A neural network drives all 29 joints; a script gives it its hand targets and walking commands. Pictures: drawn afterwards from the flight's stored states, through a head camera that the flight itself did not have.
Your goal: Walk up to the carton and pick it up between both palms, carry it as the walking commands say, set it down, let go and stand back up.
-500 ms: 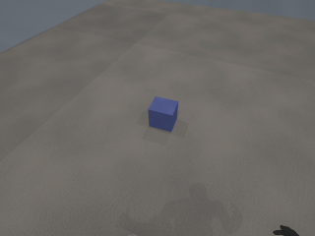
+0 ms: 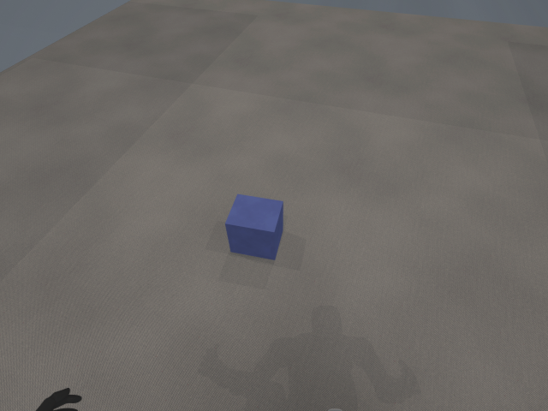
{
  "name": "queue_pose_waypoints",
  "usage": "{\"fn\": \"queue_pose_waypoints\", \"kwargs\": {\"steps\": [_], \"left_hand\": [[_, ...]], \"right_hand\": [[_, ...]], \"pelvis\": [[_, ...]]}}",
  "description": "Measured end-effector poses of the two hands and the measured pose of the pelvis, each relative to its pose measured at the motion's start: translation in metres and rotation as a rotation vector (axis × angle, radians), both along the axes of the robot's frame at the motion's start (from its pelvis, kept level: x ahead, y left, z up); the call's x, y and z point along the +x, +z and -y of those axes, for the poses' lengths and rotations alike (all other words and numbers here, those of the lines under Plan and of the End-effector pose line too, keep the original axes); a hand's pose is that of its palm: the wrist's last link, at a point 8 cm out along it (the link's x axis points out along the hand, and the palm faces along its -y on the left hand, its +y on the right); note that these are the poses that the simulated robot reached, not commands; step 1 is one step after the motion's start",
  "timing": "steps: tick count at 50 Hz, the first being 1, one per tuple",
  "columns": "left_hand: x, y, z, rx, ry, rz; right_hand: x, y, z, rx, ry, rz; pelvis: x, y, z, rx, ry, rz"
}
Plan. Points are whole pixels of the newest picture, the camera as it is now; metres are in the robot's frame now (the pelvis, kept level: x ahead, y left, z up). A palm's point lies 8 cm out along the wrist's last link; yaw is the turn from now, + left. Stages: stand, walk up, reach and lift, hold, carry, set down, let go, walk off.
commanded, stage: walk up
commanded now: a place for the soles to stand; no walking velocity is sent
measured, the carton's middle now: (256, 227) +0.95 +0.04 -0.65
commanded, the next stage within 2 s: none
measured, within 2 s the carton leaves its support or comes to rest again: neither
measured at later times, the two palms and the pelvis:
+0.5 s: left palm (61, 345) +0.28 +0.34 -0.07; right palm (494, 338) +0.23 -0.33 -0.04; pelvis +0.18 +0.02 +0.01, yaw -2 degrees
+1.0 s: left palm (76, 276) +0.41 +0.37 -0.08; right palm (429, 238) +0.43 -0.31 -0.05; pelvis +0.34 +0.03 +0.00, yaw -2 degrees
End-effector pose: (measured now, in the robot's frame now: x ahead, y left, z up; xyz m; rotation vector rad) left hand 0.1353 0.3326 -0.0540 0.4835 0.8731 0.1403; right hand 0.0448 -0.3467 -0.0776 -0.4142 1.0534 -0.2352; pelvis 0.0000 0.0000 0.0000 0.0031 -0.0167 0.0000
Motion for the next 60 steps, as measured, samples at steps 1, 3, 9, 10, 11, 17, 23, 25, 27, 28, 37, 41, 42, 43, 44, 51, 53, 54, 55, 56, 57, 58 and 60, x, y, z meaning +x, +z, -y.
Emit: {"fn": "queue_pose_waypoints", "kwargs": {"steps": [1, 3, 9, 10, 11, 17, 23, 25, 27, 28, 37, 41, 42, 43, 44, 51, 53, 54, 55, 56, 57, 58, 60], "left_hand": [[0.005, 0.003, -0.001, 0.005, 0.013, 0.013], [0.01, 0.01, -0.005, 0.015, 0.045, 0.021], [0.005, 0.016, -0.026, 0.026, 0.114, -0.042], [0.005, 0.014, -0.03, 0.022, 0.123, -0.056], [0.006, 0.011, -0.035, 0.018, 0.131, -0.069], [0.044, -0.019, -0.042, -0.019, 0.129, -0.135], [0.117, -0.022, -0.019, -0.066, 0.04, -0.145], [0.144, -0.018, -0.011, -0.07, 0.016, -0.129], [0.172, -0.013, -0.004, -0.061, -0.003, -0.103], [0.186, -0.011, -0.003, -0.051, -0.009, -0.086], [0.219, 0.008, -0.023, 0.035, 0.081, -0.042], [0.217, 0.005, -0.041, 0.037, 0.111, -0.093], [0.219, 0.001, -0.046, 0.035, 0.117, -0.104], [0.223, -0.004, -0.05, 0.034, 0.119, -0.114], [0.227, -0.01, -0.052, 0.029, 0.124, -0.124], [0.288, -0.028, -0.03, -0.026, 0.073, -0.162], [0.306, -0.029, -0.022, -0.035, 0.061, -0.159], [0.314, -0.029, -0.018, -0.035, 0.058, -0.156], [0.322, -0.031, -0.015, -0.03, 0.056, -0.151], [0.329, -0.033, -0.014, -0.019, 0.053, -0.145], [0.335, -0.035, -0.012, -0.013, 0.054, -0.141], [0.341, -0.036, -0.01, -0.011, 0.054, -0.136], [0.355, -0.035, -0.008, -0.01, 0.054, -0.122]], "right_hand": [[0.011, -0.003, -0.002, 0.008, 0.008, -0.004], [0.037, -0.005, -0.008, 0.024, 0.032, 0.001], [0.116, 0.007, -0.027, 0.046, 0.118, 0.033], [0.129, 0.011, -0.03, 0.042, 0.128, 0.041], [0.141, 0.014, -0.032, 0.035, 0.137, 0.051], [0.185, 0.028, -0.033, -0.041, 0.11, 0.123], [0.186, 0.04, -0.019, -0.07, 0.026, 0.08], [0.185, 0.037, -0.013, -0.066, 0.006, 0.051], [0.189, 0.03, -0.006, -0.055, -0.012, 0.026], [0.193, 0.025, -0.003, -0.049, -0.017, 0.017], [0.292, 0.002, -0.022, 0.023, 0.062, 0.021], [0.343, 0.01, -0.037, 0.027, 0.11, 0.059], [0.355, 0.011, -0.04, 0.018, 0.119, 0.071], [0.365, 0.012, -0.041, 0.004, 0.125, 0.085], [0.373, 0.012, -0.041, -0.012, 0.125, 0.097], [0.384, 0.026, -0.029, -0.065, 0.039, 0.086], [0.384, 0.024, -0.023, -0.069, 0.022, 0.057], [0.384, 0.021, -0.021, -0.068, 0.016, 0.044], [0.387, 0.017, -0.018, -0.065, 0.011, 0.033], [0.39, 0.011, -0.015, -0.061, 0.008, 0.025], [0.393, 0.005, -0.015, -0.053, 0.002, 0.017], [0.397, -0.001, -0.015, -0.044, -0.007, 0.01], [0.406, -0.009, -0.02, -0.025, -0.02, 0.0]], "pelvis": [[0.006, 0.0, 0.001, -0.005, 0.005, 0.003], [0.02, 0.003, 0.001, -0.013, 0.013, 0.005], [0.062, 0.014, -0.006, -0.011, 0.023, 0.001], [0.069, 0.014, -0.009, -0.01, 0.023, 0.001], [0.077, 0.013, -0.012, -0.01, 0.022, 0.001], [0.123, 0.004, -0.028, 0.006, -0.002, 0.0], [0.165, 0.014, -0.025, 0.011, -0.024, -0.002], [0.179, 0.014, -0.022, 0.008, -0.027, -0.002], [0.194, 0.013, -0.017, 0.004, -0.029, -0.002], [0.202, 0.01, -0.013, 0.003, -0.028, -0.001], [0.261, 0.007, -0.008, -0.013, -0.005, 0.002], [0.287, 0.008, -0.018, -0.006, -0.003, 0.003], [0.294, 0.006, -0.022, -0.005, -0.004, 0.004], [0.302, 0.002, -0.026, -0.002, -0.007, 0.005], [0.309, -0.001, -0.03, 0.0, -0.009, 0.005], [0.349, 0.004, -0.03, 0.005, -0.03, 0.006], [0.358, 0.005, -0.027, -0.001, -0.031, 0.008], [0.362, 0.004, -0.025, -0.005, -0.031, 0.01], [0.366, 0.001, -0.023, -0.006, -0.031, 0.011], [0.371, -0.003, -0.019, 0.001, -0.031, 0.011], [0.374, -0.006, -0.017, -0.001, -0.034, 0.011], [0.377, -0.007, -0.016, -0.003, -0.034, 0.011], [0.383, -0.008, -0.015, 0.002, -0.035, 0.012]]}}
